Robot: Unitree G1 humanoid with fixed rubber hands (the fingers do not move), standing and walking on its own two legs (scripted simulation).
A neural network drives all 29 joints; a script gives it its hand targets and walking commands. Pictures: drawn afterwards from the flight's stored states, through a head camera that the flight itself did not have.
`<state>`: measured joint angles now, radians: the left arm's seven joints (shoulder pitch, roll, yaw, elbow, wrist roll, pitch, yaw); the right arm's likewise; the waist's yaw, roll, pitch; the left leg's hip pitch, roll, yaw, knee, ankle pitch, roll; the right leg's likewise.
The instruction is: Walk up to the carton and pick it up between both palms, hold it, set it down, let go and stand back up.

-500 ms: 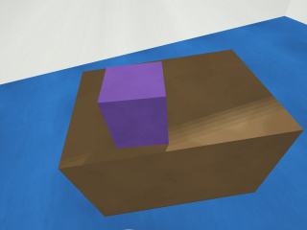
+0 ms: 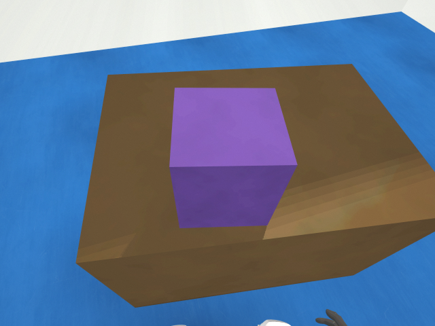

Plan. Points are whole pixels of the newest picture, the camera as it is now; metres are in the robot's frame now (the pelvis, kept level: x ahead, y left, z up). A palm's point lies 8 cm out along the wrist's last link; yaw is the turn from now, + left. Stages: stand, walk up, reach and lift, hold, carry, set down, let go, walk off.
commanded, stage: walk up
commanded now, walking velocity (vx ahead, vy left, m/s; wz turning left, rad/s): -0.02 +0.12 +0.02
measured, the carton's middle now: (224, 162) +0.45 +0.01 -0.01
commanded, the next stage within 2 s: none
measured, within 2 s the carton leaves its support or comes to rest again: neither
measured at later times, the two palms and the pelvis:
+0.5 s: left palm out of the picture -0.08 +0.28 -0.13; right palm out of the picture -0.07 -0.21 -0.13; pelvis -0.06 +0.03 +0.01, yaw +0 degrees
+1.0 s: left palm out of the picture -0.12 +0.28 -0.15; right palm out of the picture -0.07 -0.15 -0.13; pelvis -0.09 +0.06 +0.00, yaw +3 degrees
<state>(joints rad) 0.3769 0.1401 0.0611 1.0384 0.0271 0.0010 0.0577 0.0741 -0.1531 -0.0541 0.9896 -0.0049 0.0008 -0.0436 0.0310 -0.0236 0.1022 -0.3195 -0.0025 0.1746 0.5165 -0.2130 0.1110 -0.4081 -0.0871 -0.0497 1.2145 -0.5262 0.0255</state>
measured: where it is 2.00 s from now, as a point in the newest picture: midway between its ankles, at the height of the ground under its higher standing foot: outside the picture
